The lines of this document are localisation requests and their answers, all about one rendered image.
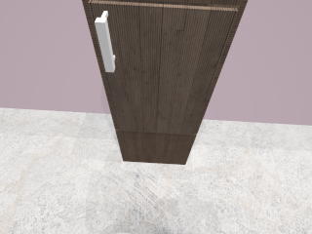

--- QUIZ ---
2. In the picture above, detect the handle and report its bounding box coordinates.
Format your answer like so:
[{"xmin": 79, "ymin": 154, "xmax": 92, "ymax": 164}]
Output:
[{"xmin": 95, "ymin": 11, "xmax": 116, "ymax": 73}]

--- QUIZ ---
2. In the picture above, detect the cupboard door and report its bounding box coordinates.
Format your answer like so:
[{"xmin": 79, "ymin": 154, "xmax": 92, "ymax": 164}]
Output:
[{"xmin": 88, "ymin": 0, "xmax": 238, "ymax": 135}]

